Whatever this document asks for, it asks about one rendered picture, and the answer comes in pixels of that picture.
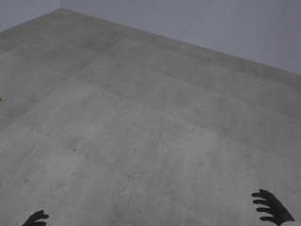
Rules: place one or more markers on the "right robot hand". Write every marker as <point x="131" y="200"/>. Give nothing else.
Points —
<point x="277" y="210"/>

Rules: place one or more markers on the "left robot hand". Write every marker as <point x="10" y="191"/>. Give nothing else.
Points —
<point x="36" y="216"/>

